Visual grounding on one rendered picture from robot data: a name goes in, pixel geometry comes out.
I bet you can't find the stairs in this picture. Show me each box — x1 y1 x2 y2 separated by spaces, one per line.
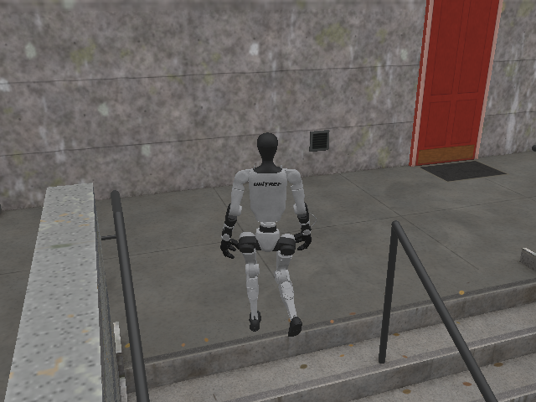
124 284 536 402

